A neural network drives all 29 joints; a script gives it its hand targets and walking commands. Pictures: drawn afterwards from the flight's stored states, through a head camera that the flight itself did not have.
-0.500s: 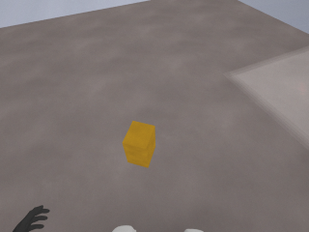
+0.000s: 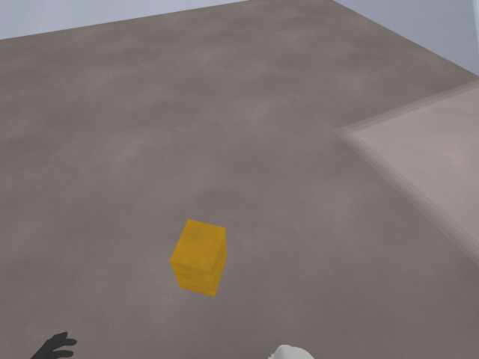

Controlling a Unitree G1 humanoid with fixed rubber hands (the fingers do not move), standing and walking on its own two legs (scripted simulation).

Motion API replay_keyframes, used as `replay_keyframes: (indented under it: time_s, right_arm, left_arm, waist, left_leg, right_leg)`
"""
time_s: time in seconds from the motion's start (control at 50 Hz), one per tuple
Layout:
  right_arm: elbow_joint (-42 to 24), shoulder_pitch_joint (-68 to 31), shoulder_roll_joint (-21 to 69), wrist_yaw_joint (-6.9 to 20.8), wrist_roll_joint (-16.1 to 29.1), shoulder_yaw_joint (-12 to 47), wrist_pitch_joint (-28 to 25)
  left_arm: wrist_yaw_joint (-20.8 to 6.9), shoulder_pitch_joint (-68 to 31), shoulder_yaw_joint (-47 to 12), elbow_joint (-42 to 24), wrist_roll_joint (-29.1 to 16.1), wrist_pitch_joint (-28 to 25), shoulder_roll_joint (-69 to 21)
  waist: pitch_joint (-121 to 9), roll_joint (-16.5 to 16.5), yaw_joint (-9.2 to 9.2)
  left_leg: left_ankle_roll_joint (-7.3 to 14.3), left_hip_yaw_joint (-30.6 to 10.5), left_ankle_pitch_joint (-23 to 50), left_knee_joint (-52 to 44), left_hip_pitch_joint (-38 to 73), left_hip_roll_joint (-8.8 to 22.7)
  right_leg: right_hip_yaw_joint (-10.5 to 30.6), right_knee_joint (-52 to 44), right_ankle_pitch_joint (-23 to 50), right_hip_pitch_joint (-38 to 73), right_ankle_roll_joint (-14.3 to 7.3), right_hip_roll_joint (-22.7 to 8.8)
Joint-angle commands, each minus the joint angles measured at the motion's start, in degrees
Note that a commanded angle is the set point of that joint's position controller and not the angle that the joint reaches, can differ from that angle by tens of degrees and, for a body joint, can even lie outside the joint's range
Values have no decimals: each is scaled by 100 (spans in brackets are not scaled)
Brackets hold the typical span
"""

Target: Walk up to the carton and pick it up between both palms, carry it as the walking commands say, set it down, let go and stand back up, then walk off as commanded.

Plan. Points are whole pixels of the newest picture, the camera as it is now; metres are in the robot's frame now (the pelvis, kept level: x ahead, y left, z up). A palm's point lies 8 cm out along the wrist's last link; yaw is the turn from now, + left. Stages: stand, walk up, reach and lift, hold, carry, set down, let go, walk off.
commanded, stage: walk up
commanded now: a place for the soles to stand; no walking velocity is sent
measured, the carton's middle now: (201, 259) +0.57 +0.12 -0.62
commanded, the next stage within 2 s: none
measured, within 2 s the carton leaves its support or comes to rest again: neither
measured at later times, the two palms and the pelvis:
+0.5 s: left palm out of the picture +0.15 +0.32 -0.09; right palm (411, 309) +0.21 -0.32 -0.08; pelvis +0.07 +0.00 +0.00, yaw +2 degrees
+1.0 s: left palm out of the picture +0.14 +0.38 -0.06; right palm (406, 295) +0.23 -0.31 -0.07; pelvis +0.08 +0.02 +0.02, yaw -1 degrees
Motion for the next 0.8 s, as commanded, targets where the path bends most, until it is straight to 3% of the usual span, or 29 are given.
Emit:
replay_keyframes:
  time_s: [0.0, 0.02, 0.04, 0.06, 0.1, 0.14, 0.18, 0.2, 0.22, 0.24, 0.26, 0.28, 0.32, 0.36, 0.38, 0.42, 0.46, 0.78]
  right_arm:
    - [-451, -200, -353, -68, 26, 7, 1]
    - [-440, -68, -376, -132, 45, -3, 42]
    - [-263, -178, -784, -191, 41, -63, 109]
    - [-186, -77, -854, -206, 51, -81, 102]
    - [55, 256, -786, -191, 44, -81, 87]
    - [182, 351, -580, -155, 20, -54, 105]
    - [297, 229, -441, -170, 20, -57, 117]
    - [323, 106, -452, -185, -23, -68, 106]
    - [325, 32, -537, -198, -68, -84, 92]
    - [301, -31, -832, -212, -138, -128, 56]
    - [201, -564, -1177, -219, -59, -134, 41]
    - [242, -866, -1091, -190, -8, -75, 75]
    - [410, -1327, -778, -173, 22, 50, 162]
    - [598, -1241, -589, -161, 67, 86, 194]
    - [705, -1216, -608, -159, 54, 87, 192]
    - [834, -1435, -620, -144, 58, 110, 183]
    - [952, -1604, -592, -141, 64, 140, 189]
    - [1774, -2368, -418, -111, 46, 251, 293]
  left_arm:
    - [176, 862, 417, -75, 95, -139, 1332]
    - [198, 932, 519, -155, 4, -146, 1856]
    - [203, 745, 464, -168, -46, -116, 1716]
    - [242, 556, 371, -218, -87, -93, 1516]
    - [261, 144, 278, -244, -107, -30, 1303]
    - [264, -12, 190, -242, -56, 0, 1216]
    - [270, -197, 125, -193, -92, 49, 1201]
    - [276, -230, 69, -157, -133, 79, 1084]
    - [285, -310, -2, -164, -175, 100, 906]
    - [292, -315, -100, -231, -229, 126, 585]
    - [361, -140, -119, -102, -253, 208, 537]
    - [383, -134, -75, 86, -241, 236, 756]
    - [365, -64, -68, 376, -176, 159, 779]
    - [367, -415, -45, 433, -101, 53, 1149]
    - [359, -538, -66, 488, -117, 28, 1153]
    - [365, -640, -142, 660, -143, 33, 968]
    - [376, -690, -175, 831, -155, 47, 901]
    - [346, -1473, -302, 1684, -156, 153, 721]
  waist:
    - [-401, -873, 740]
    - [-405, -1383, 714]
    - [-204, -640, 667]
    - [-108, -571, 573]
    - [-136, -913, 408]
    - [-346, -1061, 368]
    - [-469, -982, 281]
    - [-467, -862, 232]
    - [-486, -634, 152]
    - [-526, 324, 192]
    - [-367, 923, 340]
    - [-229, 636, 401]
    - [-225, 569, 524]
    - [-115, 151, 267]
    - [-190, 179, 189]
    - [-375, 319, 246]
    - [-516, 194, 301]
    - [-482, 63, 340]
  left_leg:
    - [421, -88, 298, 1280, -2019, 34]
    - [249, -116, -1129, 2070, -2576, -323]
    - [255, -683, -1162, 2527, -2456, -165]
    - [247, -662, -941, 2475, -2341, -66]
    - [187, -299, -663, 1706, -1711, 61]
    - [155, -21, -446, 1023, -804, -55]
    - [190, 192, 358, 204, -25, -226]
    - [257, 129, 609, -211, 271, -325]
    - [364, -207, 759, -583, 584, -186]
    - [594, -1589, 895, -1162, 697, 737]
    - [1276, -2788, 454, -1675, -134, 1690]
    - [1373, -2465, 481, -1542, -522, 1548]
    - [761, -1362, 688, -961, -865, 740]
    - [373, -762, 586, -502, -662, 176]
    - [368, -763, 779, -499, -227, 176]
    - [447, -896, 1190, -699, 53, 340]
    - [468, -879, 1524, -763, 83, 403]
    - [275, -687, 1659, -1896, 646, 386]
  right_leg:
    - [1828, -1315, -760, 2175, -497, -933]
    - [3740, -2029, -1233, 1890, -1356, -2166]
    - [3487, -1864, -994, 1549, -1579, -2132]
    - [2930, -1667, -383, 1390, -1532, -1925]
    - [1775, -1403, 774, 1014, -1242, -1412]
    - [1130, -1054, 2009, 538, -1108, -1170]
    - [816, -668, 1943, 170, -963, -1035]
    - [755, -435, 1340, -42, -796, -919]
    - [736, -195, 618, -348, -570, -817]
    - [483, 604, -249, -731, -238, -437]
    - [122, 897, -1401, -492, 12, 86]
    - [252, 778, -1504, 54, 36, -21]
    - [304, -180, -645, 831, -67, -44]
    - [1164, -771, -281, 477, -313, -573]
    - [1167, -741, 9, 208, -356, -647]
    - [771, -632, 411, 363, -216, -410]
    - [633, -665, 688, 716, -153, -343]
    - [554, -1756, 1010, 1527, 15, -480]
